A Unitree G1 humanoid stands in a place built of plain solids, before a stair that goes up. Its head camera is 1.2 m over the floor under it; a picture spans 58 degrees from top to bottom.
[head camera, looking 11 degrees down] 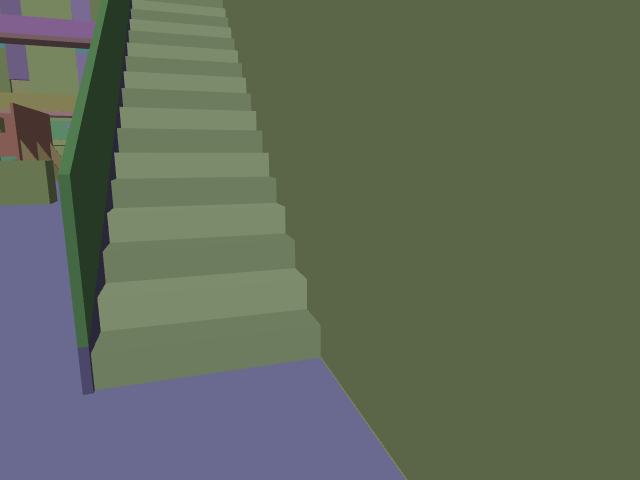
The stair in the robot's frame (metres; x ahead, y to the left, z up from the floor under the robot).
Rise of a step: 0.20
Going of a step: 0.30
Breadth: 1.24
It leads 18 degrees to the left of straight ahead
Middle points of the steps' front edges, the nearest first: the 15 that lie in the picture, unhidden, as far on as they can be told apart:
2.25 0.58 0.21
2.54 0.68 0.41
2.82 0.77 0.61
3.11 0.86 0.82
3.39 0.95 1.02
3.68 1.04 1.23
3.96 1.13 1.43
4.24 1.22 1.64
4.53 1.31 1.84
4.81 1.40 2.04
5.10 1.49 2.25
5.38 1.58 2.45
5.67 1.67 2.66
5.95 1.76 2.86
6.24 1.85 3.07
